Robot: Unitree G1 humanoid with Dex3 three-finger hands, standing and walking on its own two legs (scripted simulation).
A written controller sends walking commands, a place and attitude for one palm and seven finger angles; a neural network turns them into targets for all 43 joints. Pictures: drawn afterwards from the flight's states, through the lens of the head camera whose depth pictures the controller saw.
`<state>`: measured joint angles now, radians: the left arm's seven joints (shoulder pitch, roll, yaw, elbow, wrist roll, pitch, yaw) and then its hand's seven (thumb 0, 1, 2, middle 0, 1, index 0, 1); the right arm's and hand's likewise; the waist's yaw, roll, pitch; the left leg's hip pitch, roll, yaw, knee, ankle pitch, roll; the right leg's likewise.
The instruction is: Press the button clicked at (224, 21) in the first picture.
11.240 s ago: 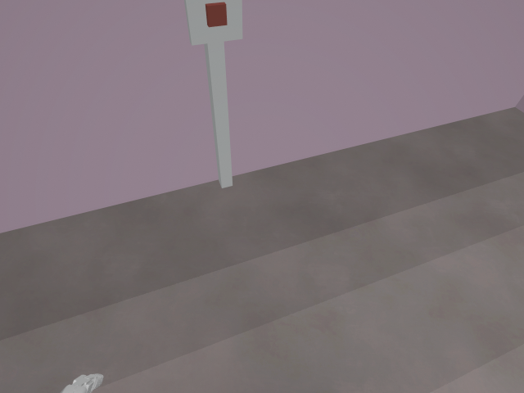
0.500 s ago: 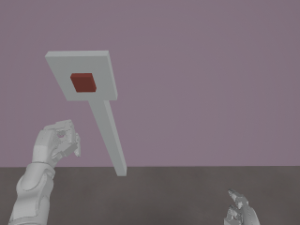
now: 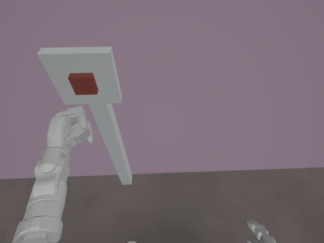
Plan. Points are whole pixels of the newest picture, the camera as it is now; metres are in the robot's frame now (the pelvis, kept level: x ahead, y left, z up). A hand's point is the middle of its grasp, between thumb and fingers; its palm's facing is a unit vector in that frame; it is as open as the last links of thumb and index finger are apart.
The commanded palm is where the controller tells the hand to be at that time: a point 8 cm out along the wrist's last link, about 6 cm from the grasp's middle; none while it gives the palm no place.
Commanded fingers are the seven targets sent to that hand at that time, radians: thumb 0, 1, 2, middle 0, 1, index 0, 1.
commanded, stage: aim a knuckle at the button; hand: left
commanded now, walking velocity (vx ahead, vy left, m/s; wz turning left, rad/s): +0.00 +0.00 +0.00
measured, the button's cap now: (84, 83) +0.51 +0.24 +0.11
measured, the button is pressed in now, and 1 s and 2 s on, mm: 0 0 7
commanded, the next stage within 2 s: press the button with the knuckle in 1.00 s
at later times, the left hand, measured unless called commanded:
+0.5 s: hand (93, 112) +0.42 +0.20 +0.08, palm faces +0.06 -1.00 +0.00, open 3.1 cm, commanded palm +0.39 +0.25 +0.08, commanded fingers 0.00 0.90 0.90 -1.30 -1.50 -1.30 -1.50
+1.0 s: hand (94, 116) +0.41 +0.19 +0.08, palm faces +0.07 -1.00 +0.00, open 3.1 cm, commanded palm +0.38 +0.24 +0.08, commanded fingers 0.00 0.90 0.90 -1.30 -1.50 -1.30 -1.50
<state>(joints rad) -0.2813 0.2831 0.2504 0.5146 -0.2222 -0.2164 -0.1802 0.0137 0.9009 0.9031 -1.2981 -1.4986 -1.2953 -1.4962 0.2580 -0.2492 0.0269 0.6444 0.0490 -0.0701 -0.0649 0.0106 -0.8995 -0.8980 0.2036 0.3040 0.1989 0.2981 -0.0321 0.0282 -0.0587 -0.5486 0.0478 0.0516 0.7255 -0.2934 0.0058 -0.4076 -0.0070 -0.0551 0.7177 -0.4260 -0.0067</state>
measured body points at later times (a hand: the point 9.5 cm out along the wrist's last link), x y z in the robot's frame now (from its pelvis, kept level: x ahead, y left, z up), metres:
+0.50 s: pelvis +0.00 +0.01 -0.01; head +0.05 +0.01 +0.44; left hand +0.42 +0.25 +0.08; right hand +0.05 -0.26 -0.13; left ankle +0.04 +0.12 -0.71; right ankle -0.04 -0.11 -0.71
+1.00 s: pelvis +0.00 +0.01 -0.01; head +0.05 +0.01 +0.44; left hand +0.40 +0.25 +0.08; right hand +0.10 -0.25 -0.12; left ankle +0.04 +0.12 -0.71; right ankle -0.04 -0.11 -0.71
